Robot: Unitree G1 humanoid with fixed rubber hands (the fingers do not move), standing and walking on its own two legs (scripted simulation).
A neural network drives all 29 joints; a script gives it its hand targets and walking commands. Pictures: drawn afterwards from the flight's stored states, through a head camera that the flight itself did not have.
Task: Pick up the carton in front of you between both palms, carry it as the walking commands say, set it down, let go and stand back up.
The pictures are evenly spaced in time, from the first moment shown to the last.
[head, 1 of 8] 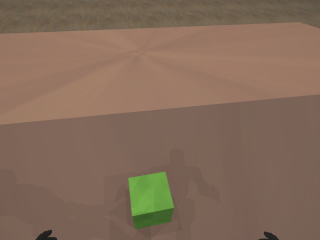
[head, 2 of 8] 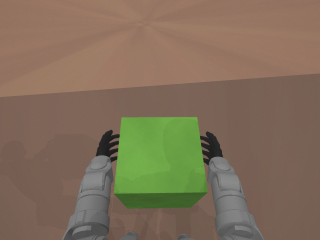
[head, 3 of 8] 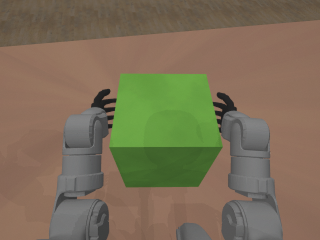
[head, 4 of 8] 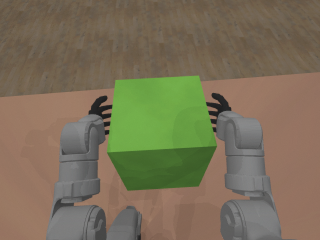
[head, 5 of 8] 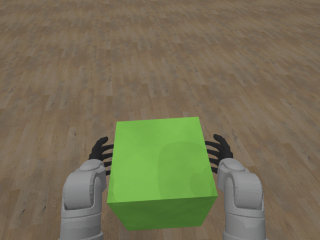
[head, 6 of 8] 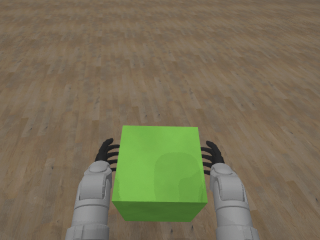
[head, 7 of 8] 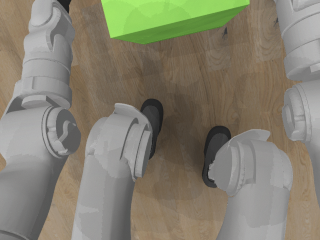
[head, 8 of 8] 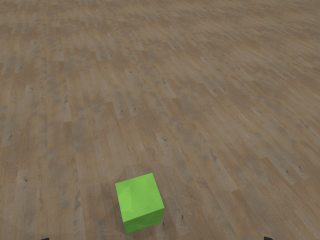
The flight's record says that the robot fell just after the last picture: no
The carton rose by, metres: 0.68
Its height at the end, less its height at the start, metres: -0.49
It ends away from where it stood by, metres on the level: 5.72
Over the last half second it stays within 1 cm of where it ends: yes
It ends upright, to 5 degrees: yes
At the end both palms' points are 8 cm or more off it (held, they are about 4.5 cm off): yes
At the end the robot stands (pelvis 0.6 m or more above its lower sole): yes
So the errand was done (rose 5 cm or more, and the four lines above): yes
